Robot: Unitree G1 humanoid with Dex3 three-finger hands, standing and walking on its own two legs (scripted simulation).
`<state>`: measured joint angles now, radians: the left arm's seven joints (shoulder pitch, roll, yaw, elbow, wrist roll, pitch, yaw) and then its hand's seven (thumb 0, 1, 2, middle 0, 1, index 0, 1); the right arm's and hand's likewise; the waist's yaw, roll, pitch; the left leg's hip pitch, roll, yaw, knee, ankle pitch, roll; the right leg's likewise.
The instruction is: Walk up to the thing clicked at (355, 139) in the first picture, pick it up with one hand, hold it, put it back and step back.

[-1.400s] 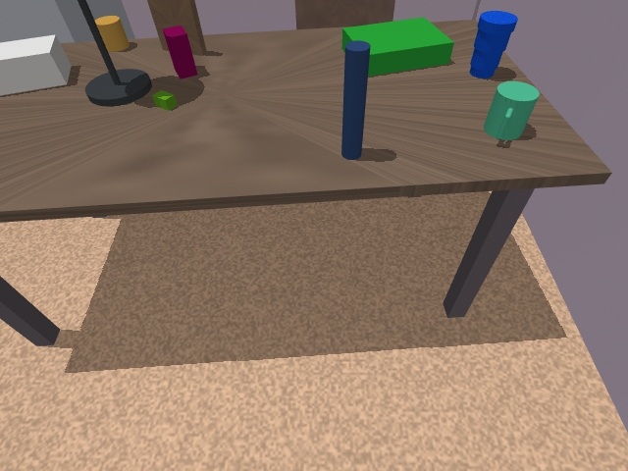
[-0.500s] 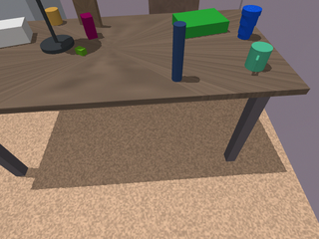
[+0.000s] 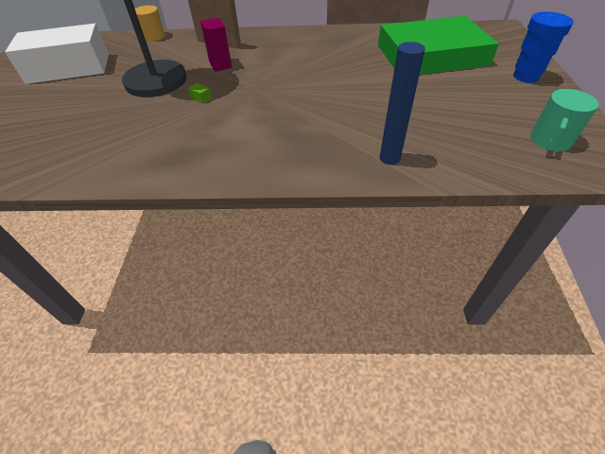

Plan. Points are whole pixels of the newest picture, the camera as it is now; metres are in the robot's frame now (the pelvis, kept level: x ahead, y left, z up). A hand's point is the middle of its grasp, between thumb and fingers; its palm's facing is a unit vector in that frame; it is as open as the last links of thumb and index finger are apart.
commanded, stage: walk up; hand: right
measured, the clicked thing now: (399, 110) +0.69 -0.16 +0.07
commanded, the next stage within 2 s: none
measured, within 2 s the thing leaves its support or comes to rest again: neither
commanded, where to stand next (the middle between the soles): +0.28 +0.06 m, yaw -2 degrees
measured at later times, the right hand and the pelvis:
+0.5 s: hand (454, 428) +0.19 -0.19 -0.15, palm faces +0.02 +0.94 -0.34, open 7.4 cm; pelvis +0.17 +0.07 -0.01, yaw -1 degrees
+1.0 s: hand (437, 352) +0.30 -0.19 -0.15, palm faces -0.03 +0.90 -0.44, open 7.4 cm; pelvis +0.23 +0.08 -0.01, yaw -1 degrees
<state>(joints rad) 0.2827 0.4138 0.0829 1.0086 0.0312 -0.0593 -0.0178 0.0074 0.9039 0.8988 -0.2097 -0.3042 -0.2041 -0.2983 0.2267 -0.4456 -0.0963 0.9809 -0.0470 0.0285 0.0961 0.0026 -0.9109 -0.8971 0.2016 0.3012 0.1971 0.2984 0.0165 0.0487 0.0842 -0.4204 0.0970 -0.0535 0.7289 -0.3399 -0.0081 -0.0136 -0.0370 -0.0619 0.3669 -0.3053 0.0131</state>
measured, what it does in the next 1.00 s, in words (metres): walks ahead: left foot, then right foot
